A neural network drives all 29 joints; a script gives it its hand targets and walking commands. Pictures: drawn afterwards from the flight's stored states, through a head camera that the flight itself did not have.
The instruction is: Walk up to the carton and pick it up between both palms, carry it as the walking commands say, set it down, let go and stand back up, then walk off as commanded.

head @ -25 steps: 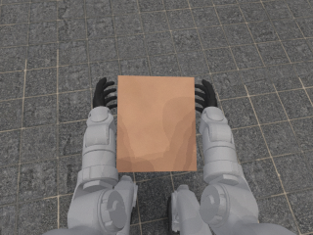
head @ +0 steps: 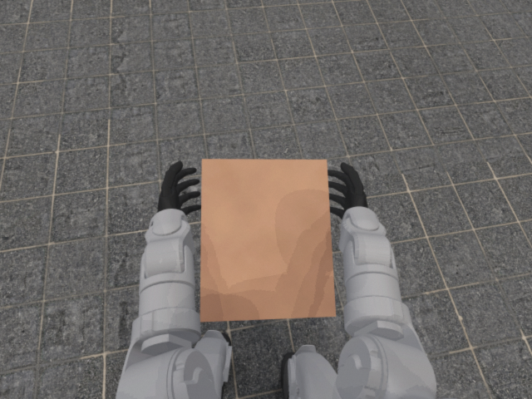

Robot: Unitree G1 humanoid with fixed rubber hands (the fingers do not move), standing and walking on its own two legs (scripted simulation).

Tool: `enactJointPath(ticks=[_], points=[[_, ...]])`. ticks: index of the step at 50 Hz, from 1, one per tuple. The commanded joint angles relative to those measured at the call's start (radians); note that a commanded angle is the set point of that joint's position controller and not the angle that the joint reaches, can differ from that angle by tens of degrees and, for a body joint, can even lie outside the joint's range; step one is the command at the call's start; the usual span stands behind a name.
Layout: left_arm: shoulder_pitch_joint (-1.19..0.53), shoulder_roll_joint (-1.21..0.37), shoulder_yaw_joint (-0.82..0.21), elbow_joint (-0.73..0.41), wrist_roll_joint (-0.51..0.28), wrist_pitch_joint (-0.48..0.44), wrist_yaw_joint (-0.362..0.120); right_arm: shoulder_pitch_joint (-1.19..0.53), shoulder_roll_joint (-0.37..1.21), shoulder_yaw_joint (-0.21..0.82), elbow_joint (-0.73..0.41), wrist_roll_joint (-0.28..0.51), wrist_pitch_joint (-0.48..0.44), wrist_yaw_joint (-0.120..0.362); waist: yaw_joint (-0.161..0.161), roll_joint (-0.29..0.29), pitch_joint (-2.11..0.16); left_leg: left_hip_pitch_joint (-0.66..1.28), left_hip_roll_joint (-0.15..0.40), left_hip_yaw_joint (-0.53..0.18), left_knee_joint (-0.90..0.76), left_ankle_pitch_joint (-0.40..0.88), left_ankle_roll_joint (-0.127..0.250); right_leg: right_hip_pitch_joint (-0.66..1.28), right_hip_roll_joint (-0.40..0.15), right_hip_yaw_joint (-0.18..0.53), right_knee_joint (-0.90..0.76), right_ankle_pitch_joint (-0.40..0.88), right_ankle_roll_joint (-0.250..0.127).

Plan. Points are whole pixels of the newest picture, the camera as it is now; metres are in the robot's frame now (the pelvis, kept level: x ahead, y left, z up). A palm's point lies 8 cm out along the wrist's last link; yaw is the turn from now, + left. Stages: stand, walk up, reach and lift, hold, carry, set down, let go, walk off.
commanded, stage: reach and lift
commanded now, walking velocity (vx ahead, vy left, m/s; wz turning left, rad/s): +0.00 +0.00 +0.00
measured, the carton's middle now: (261, 239) +0.36 +0.03 -0.12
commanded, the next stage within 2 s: none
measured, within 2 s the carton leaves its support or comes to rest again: neither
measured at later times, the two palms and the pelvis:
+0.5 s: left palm (156, 201) +0.35 +0.17 +0.05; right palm (368, 207) +0.37 -0.11 +0.05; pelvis +0.02 +0.00 +0.05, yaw +1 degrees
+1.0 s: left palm (143, 193) +0.33 +0.17 +0.11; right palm (391, 202) +0.35 -0.12 +0.11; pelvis +0.03 +0.00 +0.06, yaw +1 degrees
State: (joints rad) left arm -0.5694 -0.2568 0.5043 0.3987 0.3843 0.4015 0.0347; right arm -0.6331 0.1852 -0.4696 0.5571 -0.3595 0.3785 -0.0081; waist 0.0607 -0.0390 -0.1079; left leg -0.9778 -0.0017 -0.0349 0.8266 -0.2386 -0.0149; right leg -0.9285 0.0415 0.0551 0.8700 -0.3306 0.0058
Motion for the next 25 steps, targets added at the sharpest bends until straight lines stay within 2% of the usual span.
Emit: enactJointPath(ticks=[1,25], points=[[-0.509,-0.940,-0.610,0.164,-0.176,0.010,-0.293,-0.540,0.965,0.548,0.102,0.164,-0.018,0.291,0.015,0.014,-0.607,0.565,-0.112,0.002,-0.083,0.215,0.012,0.201,0.095,0.001,-0.170,0.156,-0.018],[-0.307,-0.957,-0.652,0.133,-0.219,0.068,-0.269,-0.367,0.920,0.636,-0.010,0.194,0.041,0.278,0.007,0.038,-0.385,0.865,-0.093,-0.016,-0.323,0.319,0.000,0.562,0.065,0.015,-0.424,0.241,-0.022]])
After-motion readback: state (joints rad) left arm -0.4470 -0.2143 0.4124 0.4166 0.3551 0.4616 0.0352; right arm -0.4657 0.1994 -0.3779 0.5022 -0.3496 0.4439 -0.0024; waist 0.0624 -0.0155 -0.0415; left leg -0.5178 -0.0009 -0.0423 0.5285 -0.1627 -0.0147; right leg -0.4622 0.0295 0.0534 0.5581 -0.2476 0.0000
